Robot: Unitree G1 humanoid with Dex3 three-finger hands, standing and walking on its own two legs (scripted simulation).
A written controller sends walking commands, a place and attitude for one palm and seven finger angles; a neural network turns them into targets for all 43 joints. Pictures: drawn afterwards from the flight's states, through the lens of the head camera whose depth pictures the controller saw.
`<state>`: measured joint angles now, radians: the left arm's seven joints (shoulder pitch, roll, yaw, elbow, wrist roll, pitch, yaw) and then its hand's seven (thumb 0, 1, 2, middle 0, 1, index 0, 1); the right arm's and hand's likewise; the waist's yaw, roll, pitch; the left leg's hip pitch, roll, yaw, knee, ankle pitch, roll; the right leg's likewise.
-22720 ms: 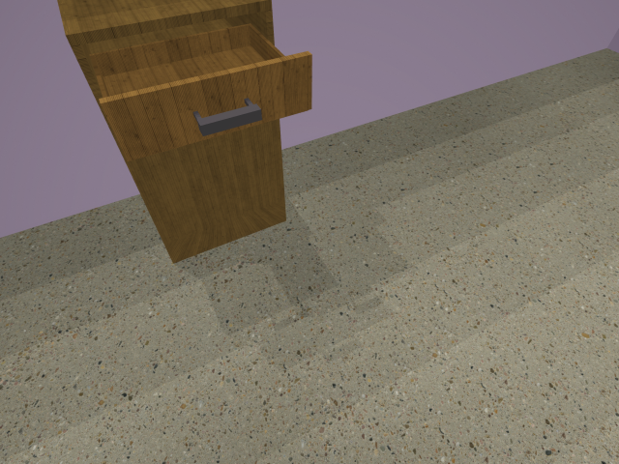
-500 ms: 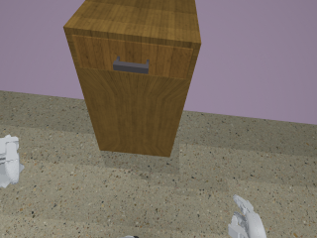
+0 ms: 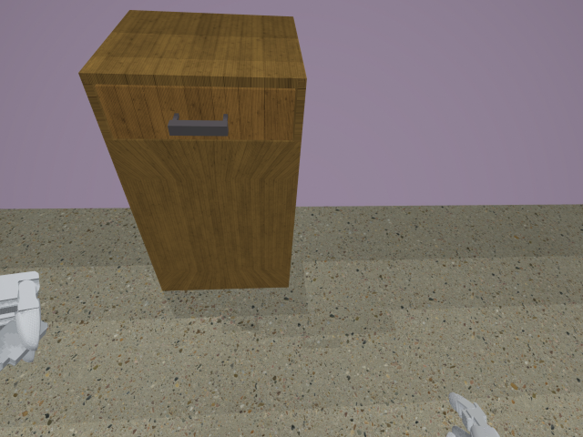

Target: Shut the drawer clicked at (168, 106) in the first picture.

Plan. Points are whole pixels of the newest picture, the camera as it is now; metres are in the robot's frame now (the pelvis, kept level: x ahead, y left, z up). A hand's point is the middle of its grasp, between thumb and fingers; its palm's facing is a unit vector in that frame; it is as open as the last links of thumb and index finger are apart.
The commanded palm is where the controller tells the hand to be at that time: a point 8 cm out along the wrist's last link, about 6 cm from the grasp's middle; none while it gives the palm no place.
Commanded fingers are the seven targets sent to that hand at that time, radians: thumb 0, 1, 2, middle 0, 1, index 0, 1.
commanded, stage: stop stepping back and stand still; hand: left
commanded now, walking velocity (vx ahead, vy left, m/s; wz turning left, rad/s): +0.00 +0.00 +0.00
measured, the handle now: (199, 122) +0.79 +0.23 +0.02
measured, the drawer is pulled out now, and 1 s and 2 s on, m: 0.00 0.00 0.00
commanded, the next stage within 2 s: let the arm hang, fingers relaxed in 0.42 s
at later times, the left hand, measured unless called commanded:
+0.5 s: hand (27, 364) +0.15 +0.23 +0.17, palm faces +0.37 -0.81 -0.46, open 3.3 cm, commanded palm none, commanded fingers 0.00 0.90 0.90 -1.40 -1.60 -1.40 -1.60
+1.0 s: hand out of the picture -0.11 +0.19 -0.18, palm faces +0.10 -0.97 -0.21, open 4.3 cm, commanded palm none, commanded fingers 0.00 0.90 0.90 -0.40 -0.52 -0.40 -0.52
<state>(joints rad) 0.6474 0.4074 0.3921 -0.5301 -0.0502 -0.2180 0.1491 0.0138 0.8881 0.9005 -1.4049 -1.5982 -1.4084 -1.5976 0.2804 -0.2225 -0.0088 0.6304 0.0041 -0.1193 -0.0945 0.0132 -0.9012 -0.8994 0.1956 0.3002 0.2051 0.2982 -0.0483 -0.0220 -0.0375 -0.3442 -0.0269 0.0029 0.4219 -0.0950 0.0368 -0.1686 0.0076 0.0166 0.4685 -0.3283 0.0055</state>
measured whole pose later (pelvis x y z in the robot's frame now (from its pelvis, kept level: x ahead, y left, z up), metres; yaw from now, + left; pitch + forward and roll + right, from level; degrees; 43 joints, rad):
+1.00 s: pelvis -0.03 +0.00 +0.00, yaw +4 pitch +0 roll -1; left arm 0.37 0.22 0.02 1.11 0.01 0.03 0.02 0.01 0.91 0.90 -0.75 -0.93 -0.75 -0.95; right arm 0.30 -0.17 -0.01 1.06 -0.01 0.04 -0.03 0.01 -0.90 -0.90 0.19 0.30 0.20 0.30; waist 0.01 -0.02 0.06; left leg -0.30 -0.04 -0.06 0.47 -0.16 0.03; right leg -0.17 0.03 -0.03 0.43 -0.25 -0.02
